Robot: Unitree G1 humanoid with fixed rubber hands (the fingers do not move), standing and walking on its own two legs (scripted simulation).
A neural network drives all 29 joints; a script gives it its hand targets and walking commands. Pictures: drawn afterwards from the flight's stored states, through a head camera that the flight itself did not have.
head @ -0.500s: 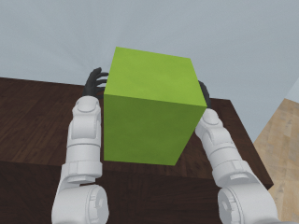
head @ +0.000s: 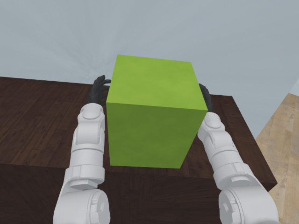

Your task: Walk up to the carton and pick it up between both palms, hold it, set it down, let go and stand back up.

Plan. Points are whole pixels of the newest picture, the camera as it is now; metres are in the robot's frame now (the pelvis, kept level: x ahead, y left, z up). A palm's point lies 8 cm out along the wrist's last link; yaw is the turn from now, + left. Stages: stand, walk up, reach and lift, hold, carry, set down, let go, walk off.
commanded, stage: set down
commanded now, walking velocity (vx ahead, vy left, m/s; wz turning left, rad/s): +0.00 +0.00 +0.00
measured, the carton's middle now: (150, 114) +0.40 -0.01 +0.12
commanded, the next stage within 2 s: none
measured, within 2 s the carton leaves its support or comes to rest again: rests again in 1.70 s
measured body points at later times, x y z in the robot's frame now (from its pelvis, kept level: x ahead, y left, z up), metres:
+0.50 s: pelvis +0.01 +0.00 +0.00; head -0.02 +0.03 +0.45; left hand +0.42 +0.13 +0.13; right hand +0.39 -0.17 +0.13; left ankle +0.00 +0.12 -0.75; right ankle -0.01 -0.12 -0.75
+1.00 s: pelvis +0.01 +0.00 +0.00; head +0.01 +0.03 +0.45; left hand +0.43 +0.13 +0.10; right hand +0.40 -0.17 +0.10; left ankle +0.00 +0.12 -0.75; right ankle -0.01 -0.12 -0.75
